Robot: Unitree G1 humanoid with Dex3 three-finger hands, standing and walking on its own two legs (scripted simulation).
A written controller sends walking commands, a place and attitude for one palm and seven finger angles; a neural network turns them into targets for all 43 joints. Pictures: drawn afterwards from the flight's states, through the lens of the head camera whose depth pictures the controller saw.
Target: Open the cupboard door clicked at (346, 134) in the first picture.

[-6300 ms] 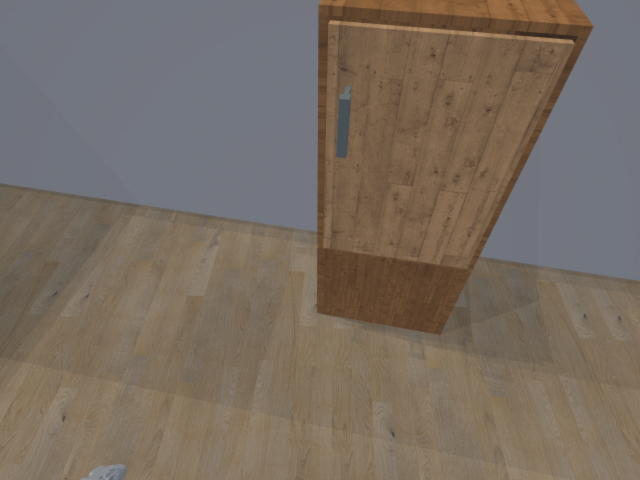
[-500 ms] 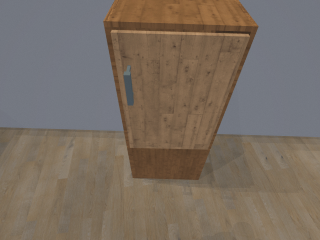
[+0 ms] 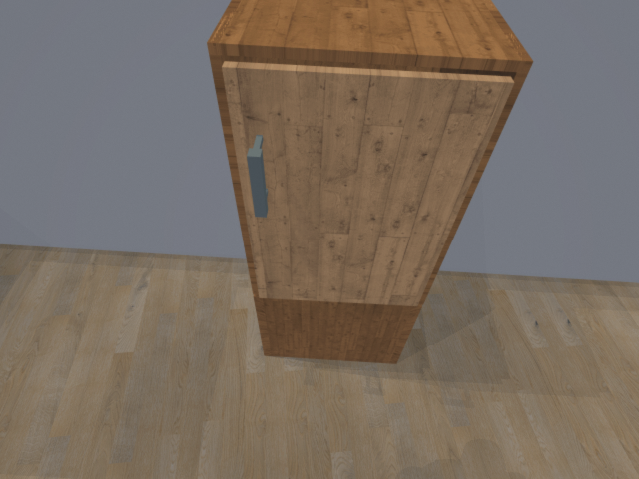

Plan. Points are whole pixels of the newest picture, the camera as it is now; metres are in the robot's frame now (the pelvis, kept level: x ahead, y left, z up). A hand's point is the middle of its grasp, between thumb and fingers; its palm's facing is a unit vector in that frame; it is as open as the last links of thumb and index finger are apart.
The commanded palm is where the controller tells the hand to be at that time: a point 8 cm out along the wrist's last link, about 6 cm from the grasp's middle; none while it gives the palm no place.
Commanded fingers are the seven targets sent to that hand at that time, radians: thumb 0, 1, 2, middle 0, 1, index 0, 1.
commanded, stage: look again from close up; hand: left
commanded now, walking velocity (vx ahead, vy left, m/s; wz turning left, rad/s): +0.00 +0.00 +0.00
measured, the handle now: (259, 176) +0.55 +0.14 +0.06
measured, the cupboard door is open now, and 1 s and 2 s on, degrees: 1 1 1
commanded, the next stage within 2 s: raise the hand with hooked fingers in 0.14 s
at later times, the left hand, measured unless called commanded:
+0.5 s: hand (173, 416) +0.19 +0.19 -0.01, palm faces +0.12 -0.99 -0.11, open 7.9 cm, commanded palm +0.12 +0.25 -0.05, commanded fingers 0.00 0.57 0.76 -0.22 -0.51 -0.22 -0.51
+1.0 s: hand (155, 403) +0.20 +0.21 +0.00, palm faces +0.05 -1.00 -0.05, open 10.7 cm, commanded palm +0.16 +0.27 +0.00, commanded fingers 0.00 -0.01 0.51 -0.27 -0.88 -0.27 -0.88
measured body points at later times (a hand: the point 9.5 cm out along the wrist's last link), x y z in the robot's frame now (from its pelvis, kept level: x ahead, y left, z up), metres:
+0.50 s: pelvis -0.02 -0.03 -0.05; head +0.01 -0.04 +0.40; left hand +0.18 +0.24 -0.01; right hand +0.15 -0.29 -0.14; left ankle +0.02 +0.08 -0.74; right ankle -0.05 -0.10 -0.74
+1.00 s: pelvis -0.04 -0.04 -0.06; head +0.00 -0.04 +0.39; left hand +0.19 +0.27 +0.00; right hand +0.10 -0.29 -0.15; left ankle +0.02 +0.08 -0.74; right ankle -0.05 -0.10 -0.74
